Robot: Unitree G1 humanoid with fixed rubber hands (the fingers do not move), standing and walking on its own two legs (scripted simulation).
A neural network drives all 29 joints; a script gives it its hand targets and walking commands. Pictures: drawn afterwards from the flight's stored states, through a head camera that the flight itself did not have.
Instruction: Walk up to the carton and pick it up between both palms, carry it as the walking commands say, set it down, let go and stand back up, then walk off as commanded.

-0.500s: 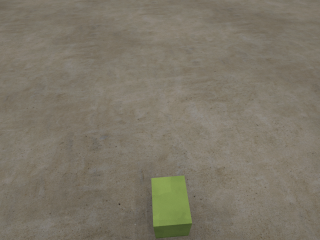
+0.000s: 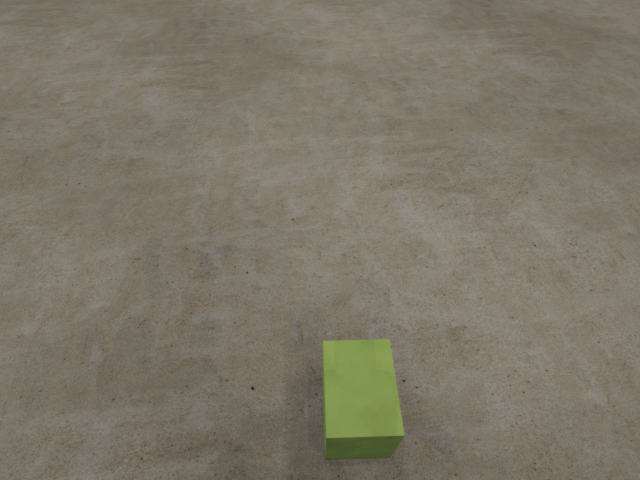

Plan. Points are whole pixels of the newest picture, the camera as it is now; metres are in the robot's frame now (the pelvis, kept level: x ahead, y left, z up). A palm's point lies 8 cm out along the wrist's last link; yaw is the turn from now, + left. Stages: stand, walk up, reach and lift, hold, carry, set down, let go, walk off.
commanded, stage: walk off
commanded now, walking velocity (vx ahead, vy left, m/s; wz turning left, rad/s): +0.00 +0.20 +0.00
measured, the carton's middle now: (357, 400) +0.42 -0.07 -0.64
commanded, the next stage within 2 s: none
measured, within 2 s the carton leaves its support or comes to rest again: neither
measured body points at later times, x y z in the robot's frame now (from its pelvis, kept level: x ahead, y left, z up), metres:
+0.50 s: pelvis +0.00 +0.07 +0.01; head +0.02 +0.04 +0.46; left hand +0.00 +0.35 -0.11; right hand +0.04 -0.19 -0.15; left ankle -0.02 +0.24 -0.64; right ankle -0.01 -0.04 -0.73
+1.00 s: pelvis +0.00 +0.22 +0.00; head +0.02 +0.21 +0.45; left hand +0.05 +0.48 -0.14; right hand +0.06 -0.03 -0.14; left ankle +0.01 +0.30 -0.73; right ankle -0.01 +0.14 -0.70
